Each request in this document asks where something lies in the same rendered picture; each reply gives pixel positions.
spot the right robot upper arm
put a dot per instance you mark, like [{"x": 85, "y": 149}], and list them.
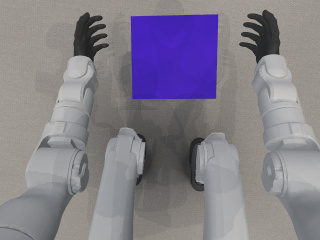
[{"x": 294, "y": 177}]

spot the robot left hand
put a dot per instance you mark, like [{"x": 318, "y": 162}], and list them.
[{"x": 83, "y": 42}]

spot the robot right hand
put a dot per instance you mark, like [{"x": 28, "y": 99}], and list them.
[{"x": 267, "y": 42}]

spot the left robot forearm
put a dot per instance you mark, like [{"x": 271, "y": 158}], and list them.
[{"x": 72, "y": 111}]

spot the left robot upper arm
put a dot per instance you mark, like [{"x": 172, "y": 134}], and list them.
[{"x": 54, "y": 176}]

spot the left robot foot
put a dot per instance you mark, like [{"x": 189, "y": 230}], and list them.
[{"x": 143, "y": 140}]

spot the right robot forearm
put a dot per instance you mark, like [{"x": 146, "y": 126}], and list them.
[{"x": 284, "y": 124}]

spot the carton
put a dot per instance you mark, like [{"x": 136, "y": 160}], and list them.
[{"x": 174, "y": 56}]

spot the right robot foot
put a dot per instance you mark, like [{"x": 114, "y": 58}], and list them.
[{"x": 192, "y": 160}]

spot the robot foot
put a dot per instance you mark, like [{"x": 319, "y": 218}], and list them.
[
  {"x": 192, "y": 160},
  {"x": 143, "y": 140}
]

